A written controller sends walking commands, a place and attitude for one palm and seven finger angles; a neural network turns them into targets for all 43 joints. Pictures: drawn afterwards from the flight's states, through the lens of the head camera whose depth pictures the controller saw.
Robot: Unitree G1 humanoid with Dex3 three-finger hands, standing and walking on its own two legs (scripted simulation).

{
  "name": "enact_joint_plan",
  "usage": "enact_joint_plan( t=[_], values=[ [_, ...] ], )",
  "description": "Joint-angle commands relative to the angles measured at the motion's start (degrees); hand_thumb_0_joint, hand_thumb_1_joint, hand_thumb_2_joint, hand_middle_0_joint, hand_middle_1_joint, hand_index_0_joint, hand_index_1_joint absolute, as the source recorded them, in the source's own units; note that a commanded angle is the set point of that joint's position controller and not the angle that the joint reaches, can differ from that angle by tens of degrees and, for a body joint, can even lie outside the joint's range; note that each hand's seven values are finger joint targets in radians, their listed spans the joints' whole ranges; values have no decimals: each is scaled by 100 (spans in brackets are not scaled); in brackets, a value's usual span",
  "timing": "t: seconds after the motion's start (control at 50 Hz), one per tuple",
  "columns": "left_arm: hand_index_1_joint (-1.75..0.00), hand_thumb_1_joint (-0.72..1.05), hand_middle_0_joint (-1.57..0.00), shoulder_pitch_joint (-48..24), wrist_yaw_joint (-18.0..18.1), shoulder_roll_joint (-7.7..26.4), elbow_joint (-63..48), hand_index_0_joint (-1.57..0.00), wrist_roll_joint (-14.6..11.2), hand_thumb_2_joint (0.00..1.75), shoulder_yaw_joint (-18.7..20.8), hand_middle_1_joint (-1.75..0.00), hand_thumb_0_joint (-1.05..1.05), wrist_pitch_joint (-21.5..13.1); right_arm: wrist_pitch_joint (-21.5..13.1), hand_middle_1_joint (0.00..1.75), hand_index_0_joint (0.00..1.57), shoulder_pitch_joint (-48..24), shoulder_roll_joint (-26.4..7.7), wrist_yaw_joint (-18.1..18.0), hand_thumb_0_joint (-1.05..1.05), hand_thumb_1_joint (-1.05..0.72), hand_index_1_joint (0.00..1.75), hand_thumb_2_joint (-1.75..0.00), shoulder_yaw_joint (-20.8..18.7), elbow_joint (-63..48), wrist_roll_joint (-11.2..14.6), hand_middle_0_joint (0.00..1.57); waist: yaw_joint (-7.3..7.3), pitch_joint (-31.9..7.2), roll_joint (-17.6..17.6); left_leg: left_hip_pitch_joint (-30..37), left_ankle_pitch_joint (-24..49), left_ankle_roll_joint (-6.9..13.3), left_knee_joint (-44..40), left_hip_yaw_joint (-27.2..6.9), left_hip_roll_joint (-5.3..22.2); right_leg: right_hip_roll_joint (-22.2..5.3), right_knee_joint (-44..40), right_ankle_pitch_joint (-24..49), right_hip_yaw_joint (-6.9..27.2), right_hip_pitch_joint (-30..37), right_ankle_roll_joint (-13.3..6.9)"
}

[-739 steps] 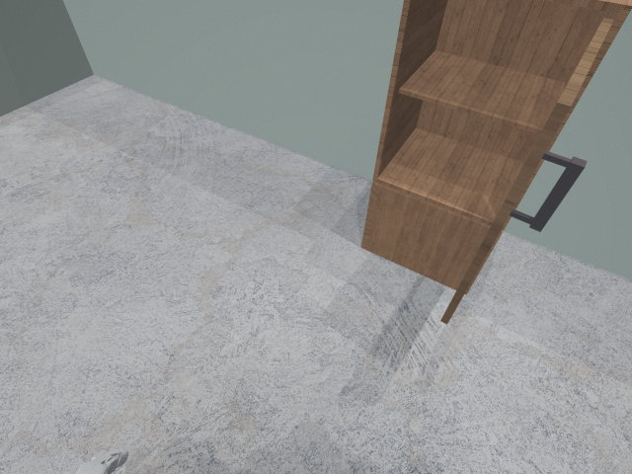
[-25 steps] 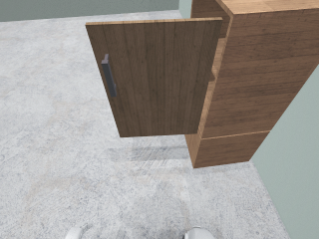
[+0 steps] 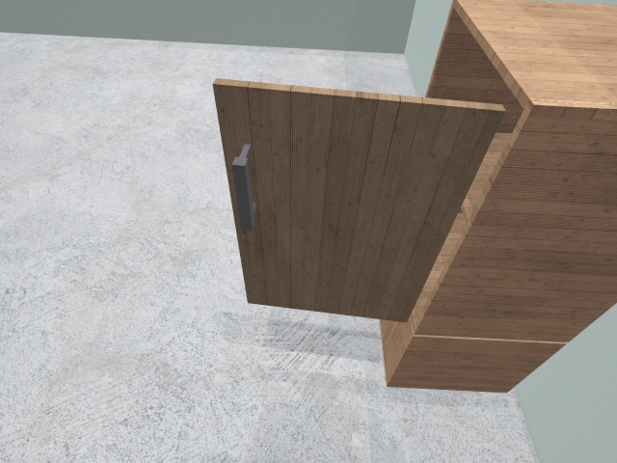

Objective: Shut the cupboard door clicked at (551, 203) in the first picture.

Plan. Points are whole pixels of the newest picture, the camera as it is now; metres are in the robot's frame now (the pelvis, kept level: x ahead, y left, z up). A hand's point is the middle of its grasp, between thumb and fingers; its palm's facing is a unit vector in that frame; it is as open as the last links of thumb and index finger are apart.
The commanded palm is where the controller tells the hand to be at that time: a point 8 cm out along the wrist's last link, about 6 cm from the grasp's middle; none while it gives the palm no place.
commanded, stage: come to a stop and stand still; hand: left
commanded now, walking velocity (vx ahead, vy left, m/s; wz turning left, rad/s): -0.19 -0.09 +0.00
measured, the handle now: (247, 188) +0.52 +0.17 +0.05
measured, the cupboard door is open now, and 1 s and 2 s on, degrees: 85 85 85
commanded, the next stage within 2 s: look again from close up in 0.78 s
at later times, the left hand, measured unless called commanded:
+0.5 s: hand out of the picture +0.01 +0.17 -0.17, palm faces +0.01 -0.97 -0.25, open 7.4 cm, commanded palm none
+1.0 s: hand out of the picture -0.02 +0.14 -0.17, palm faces -0.01 -0.99 -0.15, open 7.3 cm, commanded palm none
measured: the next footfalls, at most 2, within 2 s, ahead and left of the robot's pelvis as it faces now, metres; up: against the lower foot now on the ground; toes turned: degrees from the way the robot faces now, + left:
right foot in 1.88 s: +0.12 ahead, -0.10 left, +0.00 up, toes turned -2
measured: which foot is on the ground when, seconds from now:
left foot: down 0.00-1.00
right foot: down 0.00-1.00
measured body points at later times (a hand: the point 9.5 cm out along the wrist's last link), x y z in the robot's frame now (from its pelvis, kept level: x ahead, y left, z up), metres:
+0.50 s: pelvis -0.01 -0.02 +0.00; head +0.00 -0.03 +0.45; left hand +0.01 +0.23 -0.15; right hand +0.01 -0.25 -0.16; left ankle +0.04 +0.11 -0.73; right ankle +0.00 -0.10 -0.74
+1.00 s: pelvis +0.00 -0.01 +0.00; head +0.02 -0.02 +0.45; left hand -0.01 +0.19 -0.16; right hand -0.05 -0.20 -0.17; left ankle +0.02 +0.10 -0.73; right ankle +0.00 -0.10 -0.74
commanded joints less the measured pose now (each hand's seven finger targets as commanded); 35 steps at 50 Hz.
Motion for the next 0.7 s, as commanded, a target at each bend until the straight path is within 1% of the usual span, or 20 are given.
enact_joint_plan(
  t=[0.0,0.02,0.04,0.08,0.16,0.2,0.26,0.3,0.32,0.34,0.36,0.38,0.4,0.42,0.44,0.48,0.52,0.58,0.6,0.68],
  values=[
    [-30,90,-20,328,122,292,-184,-20,-22,90,-58,-30,0,31,29,30,20,545,-527,-120,0,-90,30,-90,45,48,30,20,-127,134,226,700,2184,420,-774,-696,1043,-582,-461,165,678,-357,184],
    [-30,90,-20,338,125,297,-92,-20,-28,90,-72,-30,0,79,23,30,20,351,-413,-153,0,-90,30,-90,80,42,47,20,-114,161,611,640,2119,430,-986,-765,921,-629,-441,318,651,-269,247],
    [-30,90,-20,340,117,410,-57,-20,-37,90,-59,-30,0,117,42,30,20,293,-422,-174,0,-90,30,-90,85,35,74,20,-131,154,809,558,1898,431,-1209,-833,917,-610,-343,176,636,-125,279],
    [-30,90,-20,430,110,453,-62,-20,-23,90,-43,-30,0,157,87,30,20,195,-455,-202,0,-90,30,-90,46,-20,83,20,-125,222,642,640,1797,477,-1206,-840,912,-592,-304,216,682,-218,254],
    [-30,90,-20,419,80,507,-227,-20,34,90,30,-30,0,226,135,30,20,283,-593,-238,0,-90,30,-90,-112,-81,78,20,-221,-67,304,857,1888,596,-1056,-886,1018,-541,-36,318,659,-416,223],
    [-30,90,-20,400,71,476,-312,-20,49,90,54,-30,0,249,147,30,20,311,-629,-248,0,-90,30,-90,-166,-103,62,20,-212,-225,257,822,1867,737,-1066,-990,1140,-492,263,9,658,-453,206],
    [-30,90,-20,364,68,448,-457,-20,80,90,108,-30,0,298,164,30,20,294,-670,-249,0,-90,30,-90,-231,-133,30,20,-232,-381,452,739,1676,912,-1091,-1081,1315,-430,833,-484,716,-655,199],
    [-30,90,-20,438,69,403,-477,-20,75,90,110,-30,0,294,160,30,20,191,-626,-227,0,-90,30,-90,-213,-171,14,20,-140,-479,421,504,1366,963,-1071,-1040,1286,-423,864,-563,783,-452,172],
    [-30,90,-20,497,70,395,-463,-20,81,90,114,-30,0,278,164,30,20,81,-610,-203,0,-90,30,-90,-209,-188,10,20,-75,-467,404,334,1154,864,-962,-911,1165,-440,550,-239,798,-288,169],
    [-30,90,-20,556,74,435,-440,-20,86,90,107,-30,0,242,171,30,20,11,-558,-175,0,-90,30,-90,-186,-202,14,20,-33,-460,236,174,824,684,-771,-753,932,-482,107,322,894,-103,155],
    [-30,90,-20,475,88,558,-459,-20,96,90,113,-30,0,210,183,30,20,50,-399,-144,0,-90,30,-90,-168,-206,31,20,-79,-326,-136,-11,212,457,-552,-535,618,-700,-336,670,1187,-59,91],
    [-30,90,-20,246,87,699,-485,-20,77,90,97,-30,0,181,229,30,20,103,-217,-105,0,-90,30,-90,-119,-198,51,20,-193,-151,-718,-71,-525,228,-306,-237,232,-1089,-727,454,1579,-288,-78],
    [-30,90,-20,17,87,783,-497,-20,47,90,74,-30,0,139,291,30,20,174,-29,-69,0,-90,30,-90,-62,-147,49,20,-265,76,-1312,43,-833,98,-96,-94,-5,-1385,-1154,-92,1802,-669,-292],
    [-30,90,-20,-156,100,778,-544,-20,20,90,58,-30,0,123,320,30,20,255,-47,-51,0,-90,30,-90,-36,-74,25,20,-296,268,-1242,223,-804,71,63,-114,11,-1516,-1440,-575,1931,-1029,-449],
    [-30,90,-20,-278,108,780,-580,-20,9,90,46,-30,0,123,327,30,20,341,-54,-32,0,-90,30,-90,-19,14,5,20,-332,392,-1063,368,-689,69,121,-147,55,-1452,-1544,-959,1875,-1242,-485],
    [-30,90,-20,-377,105,778,-547,-20,-26,90,31,-30,0,110,276,30,20,640,-30,-24,0,-90,30,-90,43,205,-7,20,-394,335,-656,530,-196,93,-149,-211,81,-1205,-1331,-814,1607,-1105,-382],
    [-30,90,-20,-273,102,711,-474,-20,-58,90,6,-30,0,88,231,30,20,776,-59,-45,0,-90,30,-90,84,319,-4,20,-346,302,-347,574,14,103,-488,-321,189,-973,-1163,-614,1361,-869,-208],
    [-30,90,-20,-221,109,699,-424,-20,-44,90,17,-30,0,133,253,30,20,835,-103,-42,0,-90,30,-90,88,388,-6,20,-277,560,-346,334,-434,64,-619,-334,196,-917,-1361,-1319,1382,-900,-131],
    [-30,90,-20,-229,111,724,-401,-20,-37,90,20,-30,0,153,260,30,20,904,-62,-43,0,-90,30,-90,99,431,-5,20,-266,697,-224,281,-514,73,-669,-334,188,-898,-1405,-1460,1362,-941,-124],
    [-30,90,-20,-82,119,609,-318,-20,-61,90,21,-30,0,144,235,30,20,1164,54,-72,0,-90,30,-90,130,519,-17,20,-239,713,-1,151,-455,88,-792,-361,174,-831,-1329,-1194,1314,-736,-102]
  ],
)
